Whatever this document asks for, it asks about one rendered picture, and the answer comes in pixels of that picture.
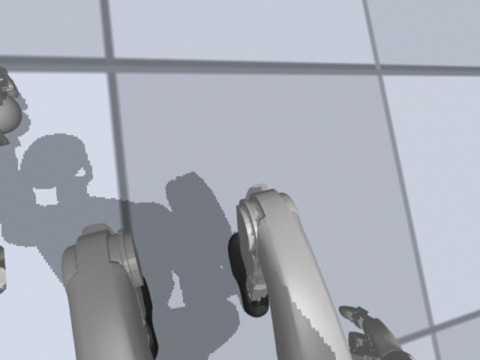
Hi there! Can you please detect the left robot hand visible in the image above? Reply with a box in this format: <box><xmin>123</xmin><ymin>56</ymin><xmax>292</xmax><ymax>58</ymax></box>
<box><xmin>0</xmin><ymin>66</ymin><xmax>20</xmax><ymax>146</ymax></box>

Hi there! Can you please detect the left robot foot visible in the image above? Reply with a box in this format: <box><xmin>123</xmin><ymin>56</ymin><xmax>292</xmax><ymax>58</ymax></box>
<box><xmin>141</xmin><ymin>277</ymin><xmax>158</xmax><ymax>360</ymax></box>

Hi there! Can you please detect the right robot hand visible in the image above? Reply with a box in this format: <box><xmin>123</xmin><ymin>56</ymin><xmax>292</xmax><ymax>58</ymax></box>
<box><xmin>339</xmin><ymin>306</ymin><xmax>403</xmax><ymax>360</ymax></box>

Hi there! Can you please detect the ball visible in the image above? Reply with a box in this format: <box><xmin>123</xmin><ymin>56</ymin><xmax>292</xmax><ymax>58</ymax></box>
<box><xmin>0</xmin><ymin>92</ymin><xmax>22</xmax><ymax>134</ymax></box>

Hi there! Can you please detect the right robot foot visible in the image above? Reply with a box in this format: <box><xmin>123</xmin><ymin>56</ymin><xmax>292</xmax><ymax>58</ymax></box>
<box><xmin>228</xmin><ymin>232</ymin><xmax>269</xmax><ymax>317</ymax></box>

